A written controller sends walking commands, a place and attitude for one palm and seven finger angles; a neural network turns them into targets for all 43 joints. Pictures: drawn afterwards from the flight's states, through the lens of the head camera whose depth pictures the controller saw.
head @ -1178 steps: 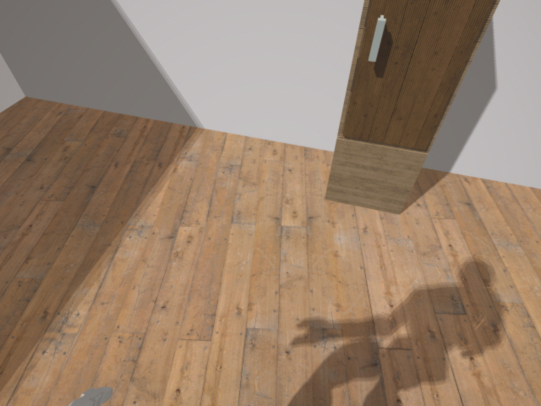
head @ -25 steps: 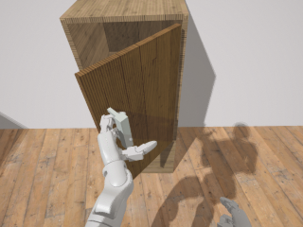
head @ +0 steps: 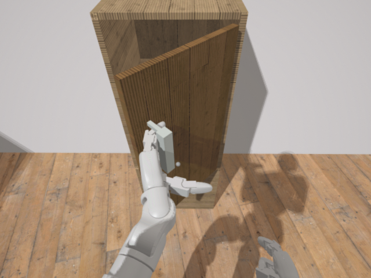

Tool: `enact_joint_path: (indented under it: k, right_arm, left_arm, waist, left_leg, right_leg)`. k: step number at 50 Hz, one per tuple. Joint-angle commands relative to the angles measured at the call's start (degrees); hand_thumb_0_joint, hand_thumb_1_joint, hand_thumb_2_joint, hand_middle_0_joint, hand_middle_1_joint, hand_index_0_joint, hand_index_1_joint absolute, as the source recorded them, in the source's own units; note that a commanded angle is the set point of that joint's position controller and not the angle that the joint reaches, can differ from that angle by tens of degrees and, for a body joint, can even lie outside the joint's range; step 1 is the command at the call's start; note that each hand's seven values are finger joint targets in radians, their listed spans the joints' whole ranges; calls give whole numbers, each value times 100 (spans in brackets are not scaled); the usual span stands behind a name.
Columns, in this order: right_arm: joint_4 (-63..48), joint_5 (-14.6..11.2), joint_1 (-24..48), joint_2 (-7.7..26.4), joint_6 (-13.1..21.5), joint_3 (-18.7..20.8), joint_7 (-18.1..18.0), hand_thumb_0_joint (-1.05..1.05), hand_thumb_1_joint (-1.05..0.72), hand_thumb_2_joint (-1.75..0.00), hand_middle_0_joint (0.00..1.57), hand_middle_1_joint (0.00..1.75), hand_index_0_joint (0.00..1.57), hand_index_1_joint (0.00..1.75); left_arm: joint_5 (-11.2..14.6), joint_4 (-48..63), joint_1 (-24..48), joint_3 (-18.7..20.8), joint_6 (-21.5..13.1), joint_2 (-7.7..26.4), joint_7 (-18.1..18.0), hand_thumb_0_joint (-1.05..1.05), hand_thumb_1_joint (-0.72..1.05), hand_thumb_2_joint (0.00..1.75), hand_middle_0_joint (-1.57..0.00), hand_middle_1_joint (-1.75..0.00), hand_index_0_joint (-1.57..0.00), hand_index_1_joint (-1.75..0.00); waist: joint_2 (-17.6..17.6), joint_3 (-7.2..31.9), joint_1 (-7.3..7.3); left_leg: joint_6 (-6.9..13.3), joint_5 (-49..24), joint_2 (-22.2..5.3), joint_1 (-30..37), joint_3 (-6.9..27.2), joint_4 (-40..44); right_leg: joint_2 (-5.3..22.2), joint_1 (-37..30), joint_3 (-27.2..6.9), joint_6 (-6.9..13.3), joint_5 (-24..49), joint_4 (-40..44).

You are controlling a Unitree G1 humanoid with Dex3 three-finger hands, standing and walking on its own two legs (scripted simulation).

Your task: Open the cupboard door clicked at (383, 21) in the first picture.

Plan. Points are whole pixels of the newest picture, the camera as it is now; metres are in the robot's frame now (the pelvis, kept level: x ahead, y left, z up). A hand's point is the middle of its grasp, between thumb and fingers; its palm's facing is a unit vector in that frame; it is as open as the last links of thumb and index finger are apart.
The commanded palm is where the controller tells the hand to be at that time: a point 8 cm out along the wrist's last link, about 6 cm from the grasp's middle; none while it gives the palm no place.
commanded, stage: slide the hand sideways off the handle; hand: left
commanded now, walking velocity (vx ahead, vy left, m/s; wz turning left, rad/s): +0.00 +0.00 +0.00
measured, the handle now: (160, 146) +0.38 +0.09 +0.09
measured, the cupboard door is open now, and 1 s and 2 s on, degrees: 46 51 51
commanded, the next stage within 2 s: draw the hand back to the body in 1.14 s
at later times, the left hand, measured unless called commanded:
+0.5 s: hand (174, 189) +0.27 +0.05 +0.10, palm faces -0.02 -1.00 +0.00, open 16.3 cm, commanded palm +0.24 +0.11 +0.09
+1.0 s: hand (148, 204) +0.24 +0.09 +0.09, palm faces +0.06 -1.00 -0.02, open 16.1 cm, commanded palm +0.20 +0.14 +0.09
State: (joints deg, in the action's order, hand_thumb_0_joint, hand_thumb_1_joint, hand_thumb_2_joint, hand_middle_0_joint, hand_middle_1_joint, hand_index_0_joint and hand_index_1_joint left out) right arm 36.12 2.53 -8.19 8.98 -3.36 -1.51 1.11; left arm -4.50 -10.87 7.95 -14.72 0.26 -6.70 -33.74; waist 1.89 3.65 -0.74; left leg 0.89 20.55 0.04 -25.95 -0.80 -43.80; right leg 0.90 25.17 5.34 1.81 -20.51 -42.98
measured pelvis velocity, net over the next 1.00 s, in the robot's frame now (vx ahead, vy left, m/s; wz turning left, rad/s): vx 0.03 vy -0.02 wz -0.02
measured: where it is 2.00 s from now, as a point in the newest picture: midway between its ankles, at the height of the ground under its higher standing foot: outside the picture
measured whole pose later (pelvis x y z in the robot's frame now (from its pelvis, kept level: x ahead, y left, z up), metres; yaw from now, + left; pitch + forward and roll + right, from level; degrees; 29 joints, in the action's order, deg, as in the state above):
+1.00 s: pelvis +0.03 -0.02 +0.00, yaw -1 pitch +3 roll +0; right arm 26.7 0.1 -13.4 11.8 2.1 -2.4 -0.9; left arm 4.4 16.5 -27.2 -7.0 -9.0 4.6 -3.4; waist 2.3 3.6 -1.3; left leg -0.3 22.8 -1.2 -23.1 -1.0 -43.0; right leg -0.5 23.0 4.9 2.7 -22.8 -42.8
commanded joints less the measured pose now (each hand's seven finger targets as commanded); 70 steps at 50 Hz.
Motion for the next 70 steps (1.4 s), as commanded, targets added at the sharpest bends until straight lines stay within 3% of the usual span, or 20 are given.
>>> enact_joint_path:
  k: [1,2,4,5,8,11,12,17,21,27,33,36,41,43,51,54,57,63,67,70]
  right_arm:
    - [-1106,-89,83,739,268,239,-212,0,-90,-90,20,30,20,30]
    - [-1158,-134,9,744,325,215,-221,0,-90,-90,20,30,20,30]
    - [-1277,-251,150,676,469,124,-247,0,-90,-90,20,30,20,30]
    - [-1314,-291,226,665,534,103,-258,0,-90,-90,20,30,20,30]
    - [-1372,-315,373,710,647,70,-248,0,-90,-90,20,30,20,30]
    - [-1430,-263,346,720,666,96,-171,0,-90,-90,20,30,20,30]
    - [-1454,-243,329,729,659,114,-135,0,-90,-90,20,30,20,30]
    - [-1572,-205,304,719,582,142,-51,0,-90,-90,20,30,20,30]
    - [-1625,-223,350,700,607,103,-96,0,-90,-90,20,30,20,30]
    - [-1644,-236,357,716,680,82,-191,0,-90,-90,20,30,20,30]
    - [-1723,-229,281,711,713,80,-175,0,-90,-90,20,30,20,30]
    - [-1790,-205,189,721,727,102,-147,0,-90,-90,20,30,20,30]
    - [-1889,-209,133,738,719,108,-174,0,-90,-90,20,30,20,30]
    - [-1901,-224,114,747,749,104,-202,0,-90,-90,20,30,20,30]
    - [-1955,-233,-114,806,1031,146,-241,0,-90,-90,20,30,20,30]
    - [-1920,-256,-205,864,1134,168,-289,0,-90,-90,20,30,20,30]
    - [-1935,-278,-239,886,1270,182,-308,0,-90,-90,20,30,20,30]
    - [-1955,-312,-233,885,1435,175,-329,0,-90,-90,20,30,20,30]
    - [-1950,-345,-225,877,1456,167,-371,0,-90,-90,20,30,20,30]
    - [-1927,-372,-177,876,1513,129,-409,0,-90,-90,20,30,20,30]
  left_arm:
    - [-100,1718,1897,-716,-1191,156,2101,0,-50,30,-15,-30,-15,-30]
    - [81,1740,1890,-783,-1310,100,2445,0,-50,30,-15,-30,-15,-30]
    - [489,1578,1809,-701,-1374,-105,2706,0,-50,30,-15,-30,-15,-30]
    - [695,1514,1794,-569,-1335,-162,2685,0,-50,30,-15,-30,-15,-30]
    - [1007,1359,1316,-7,-1169,23,2362,0,-50,30,-15,-30,-15,-30]
    - [796,1596,1024,141,-1120,138,1961,0,-50,30,-15,-30,-15,-30]
    - [649,1663,799,246,-1131,304,1867,0,-50,30,-15,-30,-15,-30]
    - [280,2095,305,176,-1228,492,1800,0,-50,30,-15,-30,-15,-30]
    - [419,2421,-7,244,-1252,622,1987,0,-50,30,-15,-30,-15,-30]
    - [728,2691,-660,566,-1176,864,2246,0,-50,30,-15,-30,-15,-30]
    - [724,3104,-1513,612,-1125,895,2397,0,-50,30,-15,-30,-15,-30]
    - [692,3399,-1969,671,-1116,968,2451,0,-50,30,-15,-30,-15,-30]
    - [770,3759,-2667,928,-1153,1224,2693,0,-50,30,-15,-30,-15,-30]
    - [839,3824,-2758,980,-1191,1280,2790,0,-50,30,-15,-30,-15,-30]
    - [1006,4359,-3307,910,-1465,1307,3201,0,-50,30,-15,-30,-15,-30]
    - [1076,4283,-3429,1048,-1540,1487,3404,0,-50,30,-15,-30,-15,-30]
    - [1167,4351,-3586,1053,-1604,1495,3567,0,-50,30,-15,-30,-15,-30]
    - [1214,4516,-3520,1218,-1603,1640,3514,0,-50,30,-15,-30,-15,-30]
    - [1219,4621,-3522,1613,-1507,1957,3402,0,-50,30,-15,-30,-15,-30]
    - [1365,4627,-3411,1661,-1353,1902,3460,0,-50,30,-15,-30,-15,-30]
  waist:
    - [-410,1661,313]
    - [-269,1618,370]
    - [-97,1229,319]
    - [-86,1071,308]
    - [-633,808,87]
    - [-805,869,-15]
    - [-692,934,-116]
    - [-680,742,-77]
    - [-316,584,-57]
    - [-713,500,-45]
    - [-351,633,-94]
    - [-395,723,-114]
    - [-606,632,-102]
    - [-550,491,-63]
    - [-317,756,29]
    - [-600,660,94]
    - [-621,710,84]
    - [-278,751,18]
    - [-341,812,-66]
    - [-350,636,-47]
  left_leg:
    - [90,-1460,54,910,176,552]
    - [78,-1385,44,996,210,556]
    - [32,-830,9,929,290,682]
    - [17,-537,1,882,309,744]
    - [-24,-22,-7,630,346,1007]
    - [-11,-174,-21,611,263,1065]
    - [-19,-279,-21,604,239,1084]
    - [30,-335,-30,576,80,1018]
    - [40,-190,-4,600,27,1015]
    - [57,-218,19,612,27,980]
    - [40,-695,32,679,8,946]
    - [43,-1006,35,666,13,865]
    - [63,-1101,54,491,-13,720]
    - [65,-1034,57,420,9,669]
    - [70,-1153,84,330,86,356]
    - [75,-972,85,120,137,251]
    - [73,-924,98,5,167,159]
    - [58,-807,105,-96,181,105]
    - [63,-744,93,-91,181,175]
    - [61,-645,79,-71,177,216]
  right_leg:
    - [-27,-546,-361,78,1805,554]
    - [-34,-458,-320,89,1679,543]
    - [-97,-219,-227,89,957,664]
    - [-126,-122,-203,73,619,759]
    - [-148,-256,-165,31,37,925]
    - [-128,-377,-190,11,83,936]
    - [-118,-464,-199,33,148,901]
    - [-89,-484,-327,36,146,1036]
    - [-78,-472,-401,32,16,1168]
    - [-77,-572,-466,-39,-52,1360]
    - [-77,-709,-395,-24,799,1078]
    - [-78,-808,-373,-28,1336,934]
    - [-54,-850,-437,-83,1697,871]
    - [-56,-742,-458,-100,1619,862]
    - [-36,-545,-440,-153,1929,582]
    - [-30,-411,-492,-191,1692,580]
    - [2,-388,-553,-206,1605,554]
    - [-19,-221,-499,-148,1175,464]
    - [-47,-333,-493,-114,922,517]
    - [-40,-307,-530,-137,795,660]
